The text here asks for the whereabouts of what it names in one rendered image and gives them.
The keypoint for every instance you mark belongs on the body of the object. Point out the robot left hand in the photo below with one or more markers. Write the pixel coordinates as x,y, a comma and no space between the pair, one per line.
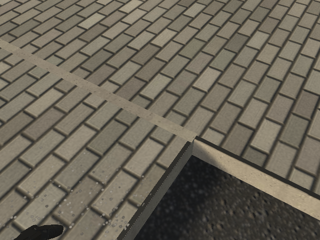
44,232

